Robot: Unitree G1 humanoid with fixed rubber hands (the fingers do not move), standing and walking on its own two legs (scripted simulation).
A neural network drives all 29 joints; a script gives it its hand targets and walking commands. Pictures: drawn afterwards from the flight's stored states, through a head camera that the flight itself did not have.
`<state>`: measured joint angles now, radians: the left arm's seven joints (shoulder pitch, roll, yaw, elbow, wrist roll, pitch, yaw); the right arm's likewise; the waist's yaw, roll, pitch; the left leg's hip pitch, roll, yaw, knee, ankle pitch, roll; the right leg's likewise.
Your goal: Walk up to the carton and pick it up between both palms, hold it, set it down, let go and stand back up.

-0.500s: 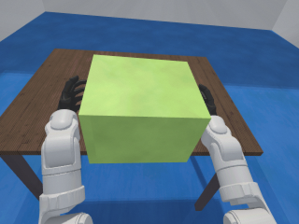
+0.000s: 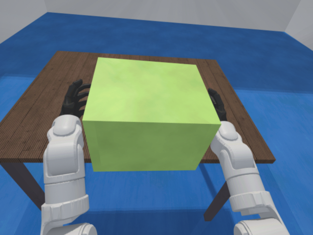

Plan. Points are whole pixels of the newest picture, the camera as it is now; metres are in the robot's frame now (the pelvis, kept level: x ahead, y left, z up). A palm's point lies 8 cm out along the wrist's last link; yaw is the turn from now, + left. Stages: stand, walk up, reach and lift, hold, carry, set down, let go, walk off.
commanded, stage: hold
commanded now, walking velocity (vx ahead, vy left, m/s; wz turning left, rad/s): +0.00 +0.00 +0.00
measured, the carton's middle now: (147, 115) +0.38 +0.00 +0.16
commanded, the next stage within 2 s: set down in 0.14 s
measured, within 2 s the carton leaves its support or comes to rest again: neither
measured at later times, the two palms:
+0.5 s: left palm (75, 113) +0.36 +0.17 +0.18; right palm (214, 123) +0.36 -0.17 +0.15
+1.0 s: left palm (88, 116) +0.40 +0.15 +0.14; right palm (214, 125) +0.38 -0.19 +0.11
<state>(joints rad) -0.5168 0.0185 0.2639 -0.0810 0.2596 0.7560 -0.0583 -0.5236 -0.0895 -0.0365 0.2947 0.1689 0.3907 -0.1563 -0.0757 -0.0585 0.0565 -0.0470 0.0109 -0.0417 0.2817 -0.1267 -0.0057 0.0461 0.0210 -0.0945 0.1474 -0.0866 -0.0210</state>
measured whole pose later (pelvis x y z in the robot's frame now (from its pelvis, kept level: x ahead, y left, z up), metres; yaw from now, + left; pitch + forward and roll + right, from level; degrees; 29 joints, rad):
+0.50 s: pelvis +0.01 +0.00 +0.00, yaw +0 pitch -8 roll -1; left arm -0.52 0.00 0.27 0.07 0.30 0.51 -0.08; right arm -0.50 -0.02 -0.13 0.44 0.01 0.13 -0.10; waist -0.04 -0.05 0.09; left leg 0.02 0.01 -0.03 0.25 -0.13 -0.01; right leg 0.09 0.01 -0.09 0.16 -0.11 -0.02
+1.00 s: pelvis +0.03 -0.01 +0.00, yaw +1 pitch -6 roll +0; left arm -0.46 -0.01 0.24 0.15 0.25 0.38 -0.02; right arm -0.45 -0.07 -0.06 0.52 0.09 -0.01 -0.14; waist -0.06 -0.06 0.10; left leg 0.03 0.01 -0.04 0.23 -0.15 -0.01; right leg 0.11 0.02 -0.10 0.13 -0.13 -0.02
